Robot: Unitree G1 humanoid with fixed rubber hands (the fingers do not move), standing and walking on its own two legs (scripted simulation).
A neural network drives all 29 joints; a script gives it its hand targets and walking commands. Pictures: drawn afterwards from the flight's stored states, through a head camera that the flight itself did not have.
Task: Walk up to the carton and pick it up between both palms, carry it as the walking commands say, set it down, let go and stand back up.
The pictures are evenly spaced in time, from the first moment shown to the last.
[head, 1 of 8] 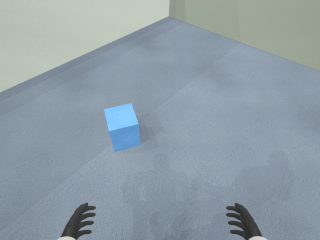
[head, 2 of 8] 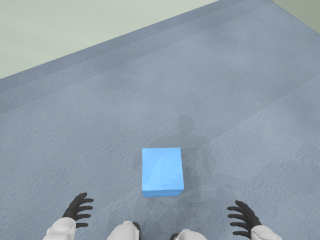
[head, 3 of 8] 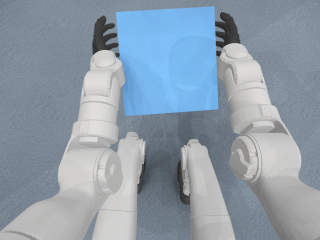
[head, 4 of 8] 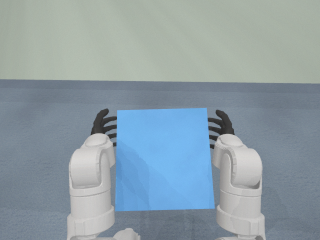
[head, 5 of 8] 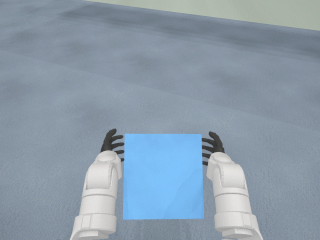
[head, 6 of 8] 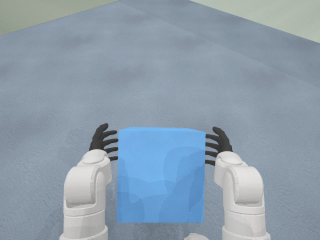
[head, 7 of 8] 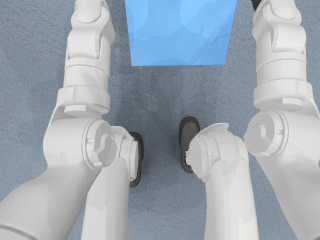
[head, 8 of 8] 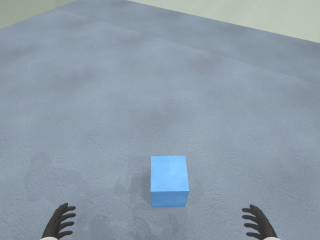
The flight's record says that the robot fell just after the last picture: no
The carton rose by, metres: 0.65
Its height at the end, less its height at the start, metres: +0.00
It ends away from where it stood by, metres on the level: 4.03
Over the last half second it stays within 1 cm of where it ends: yes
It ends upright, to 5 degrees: yes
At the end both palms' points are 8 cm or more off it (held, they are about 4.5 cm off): yes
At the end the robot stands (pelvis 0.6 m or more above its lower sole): yes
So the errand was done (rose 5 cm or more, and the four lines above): yes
